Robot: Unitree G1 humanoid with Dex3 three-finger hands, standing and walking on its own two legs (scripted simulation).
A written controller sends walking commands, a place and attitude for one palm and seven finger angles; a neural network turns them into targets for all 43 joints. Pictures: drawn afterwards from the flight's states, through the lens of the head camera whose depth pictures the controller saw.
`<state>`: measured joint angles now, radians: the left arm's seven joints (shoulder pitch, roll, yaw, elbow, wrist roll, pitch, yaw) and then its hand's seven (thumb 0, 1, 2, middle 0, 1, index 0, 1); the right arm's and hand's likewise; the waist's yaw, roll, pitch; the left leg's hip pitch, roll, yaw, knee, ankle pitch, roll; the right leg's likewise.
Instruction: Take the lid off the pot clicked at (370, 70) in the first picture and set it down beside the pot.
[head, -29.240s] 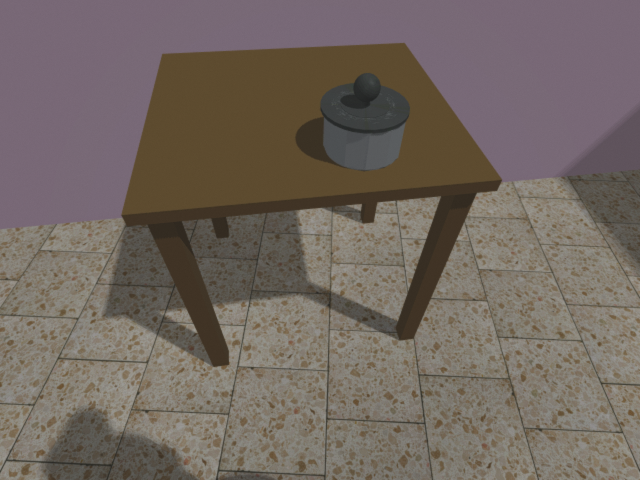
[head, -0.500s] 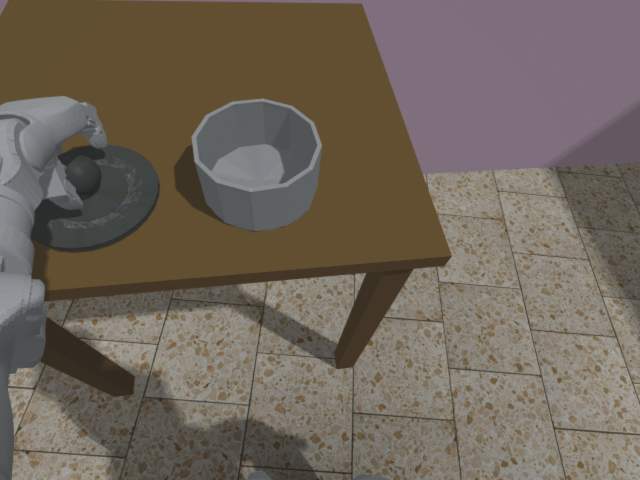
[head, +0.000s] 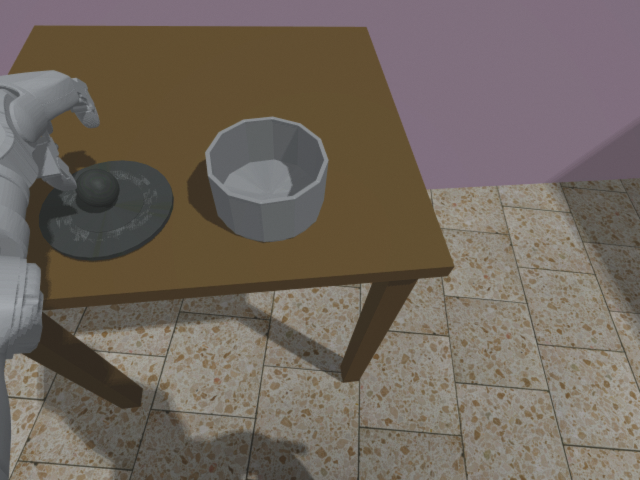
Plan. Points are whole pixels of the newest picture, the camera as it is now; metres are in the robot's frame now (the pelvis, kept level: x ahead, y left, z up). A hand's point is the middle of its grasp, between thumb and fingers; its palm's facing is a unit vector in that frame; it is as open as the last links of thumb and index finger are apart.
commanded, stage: raise the empty hand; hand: left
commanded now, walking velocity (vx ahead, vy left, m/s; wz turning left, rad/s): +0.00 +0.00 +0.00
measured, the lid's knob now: (97, 188) +0.51 +0.27 +0.04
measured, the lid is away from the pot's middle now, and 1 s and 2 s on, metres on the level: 0.23 0.23 0.23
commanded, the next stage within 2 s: draw the hand back to the body in 0.72 s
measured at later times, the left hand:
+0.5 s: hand (36, 107) +0.50 +0.28 +0.18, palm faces -0.35 -0.11 -0.93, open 11.1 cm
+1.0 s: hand (27, 100) +0.50 +0.28 +0.19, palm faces -0.32 -0.10 -0.94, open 11.1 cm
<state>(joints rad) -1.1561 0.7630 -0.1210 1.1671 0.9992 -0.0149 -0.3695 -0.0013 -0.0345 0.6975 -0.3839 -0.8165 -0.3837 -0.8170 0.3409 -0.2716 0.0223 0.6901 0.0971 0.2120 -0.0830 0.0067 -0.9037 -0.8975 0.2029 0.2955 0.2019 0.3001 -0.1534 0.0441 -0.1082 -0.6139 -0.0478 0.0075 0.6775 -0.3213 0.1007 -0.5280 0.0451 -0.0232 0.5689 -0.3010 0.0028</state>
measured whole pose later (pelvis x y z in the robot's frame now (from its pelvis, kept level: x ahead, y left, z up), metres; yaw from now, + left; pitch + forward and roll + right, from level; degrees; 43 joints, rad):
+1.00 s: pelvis +0.01 -0.01 +0.01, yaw +1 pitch +13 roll -3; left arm -1.21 0.80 -0.13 1.09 0.98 0.03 -0.47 0.00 -0.03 0.70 -0.38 -0.82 -0.38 -0.82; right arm 0.31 -0.28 0.02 0.67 0.10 0.23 -0.05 0.01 -0.90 -0.90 0.20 0.30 0.20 0.30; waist -0.14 0.04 -0.10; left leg -0.53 -0.06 0.00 0.60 -0.30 0.09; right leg -0.45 0.04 -0.02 0.51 -0.29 0.00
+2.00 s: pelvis +0.01 -0.07 +0.02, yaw +0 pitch -1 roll +0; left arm -0.27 0.44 0.32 0.18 -0.10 -0.01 0.06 0.00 0.43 0.80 -0.29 -0.55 -0.29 -0.55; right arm 0.17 -0.28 0.04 0.67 0.06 0.00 -0.06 0.02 -0.91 -0.90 0.20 0.30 0.20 0.30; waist 0.01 0.04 0.00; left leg -0.14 -0.01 0.00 0.39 -0.23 0.01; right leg -0.10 0.08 -0.01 0.35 -0.24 -0.08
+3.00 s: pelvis -0.01 -0.05 +0.03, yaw +1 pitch -6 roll -1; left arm 0.48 0.34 0.29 -0.46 -0.10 -0.08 0.06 0.01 0.89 0.90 -0.21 -0.30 -0.21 -0.30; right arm 0.16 -0.22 0.03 0.66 0.00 -0.09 -0.06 0.02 -0.90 -0.90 0.20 0.30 0.20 0.30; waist 0.06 0.06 0.02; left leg -0.06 -0.02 0.00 0.37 -0.21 0.03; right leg 0.01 0.07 -0.01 0.30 -0.20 -0.06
